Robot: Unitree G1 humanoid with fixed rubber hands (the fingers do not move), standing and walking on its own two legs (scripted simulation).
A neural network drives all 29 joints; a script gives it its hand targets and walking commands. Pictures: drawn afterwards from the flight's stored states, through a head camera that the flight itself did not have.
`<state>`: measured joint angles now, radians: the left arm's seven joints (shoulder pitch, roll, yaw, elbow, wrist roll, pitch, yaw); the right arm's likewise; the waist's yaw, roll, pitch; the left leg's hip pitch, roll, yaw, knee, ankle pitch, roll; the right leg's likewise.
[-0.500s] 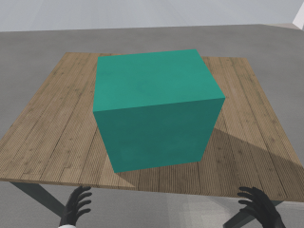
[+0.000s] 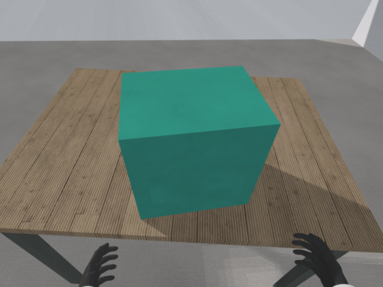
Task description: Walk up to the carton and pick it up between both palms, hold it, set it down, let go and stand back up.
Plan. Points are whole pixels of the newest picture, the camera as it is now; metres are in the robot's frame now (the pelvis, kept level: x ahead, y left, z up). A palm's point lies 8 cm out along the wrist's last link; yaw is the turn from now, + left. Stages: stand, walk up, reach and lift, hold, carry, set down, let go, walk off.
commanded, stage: set down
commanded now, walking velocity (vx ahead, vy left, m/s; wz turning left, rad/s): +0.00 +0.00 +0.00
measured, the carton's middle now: (190, 144) +0.44 +0.05 +0.06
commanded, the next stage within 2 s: let go in 1.22 s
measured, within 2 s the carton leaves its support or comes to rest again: neither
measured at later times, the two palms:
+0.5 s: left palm out of the picture +0.15 +0.23 -0.09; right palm (326, 279) +0.18 -0.24 -0.03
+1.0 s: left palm out of the picture +0.14 +0.21 -0.10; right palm out of the picture +0.17 -0.24 -0.05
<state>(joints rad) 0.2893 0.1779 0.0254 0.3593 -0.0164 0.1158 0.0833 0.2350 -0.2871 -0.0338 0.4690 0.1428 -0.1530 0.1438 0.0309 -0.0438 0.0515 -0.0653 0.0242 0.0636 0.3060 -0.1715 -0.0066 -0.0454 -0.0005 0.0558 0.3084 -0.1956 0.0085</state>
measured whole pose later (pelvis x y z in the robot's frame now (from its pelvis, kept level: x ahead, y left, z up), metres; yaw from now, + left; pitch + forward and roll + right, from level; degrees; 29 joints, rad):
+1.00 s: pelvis -0.01 +0.00 +0.00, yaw -2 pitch -6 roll +0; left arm 0.19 0.14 0.06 0.57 0.07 0.13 0.02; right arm 0.14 -0.21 -0.04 0.59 0.01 -0.18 0.04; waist 0.02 -0.03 0.11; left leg -0.06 0.04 0.09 0.36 -0.19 -0.01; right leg -0.07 0.00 0.06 0.39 -0.22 0.01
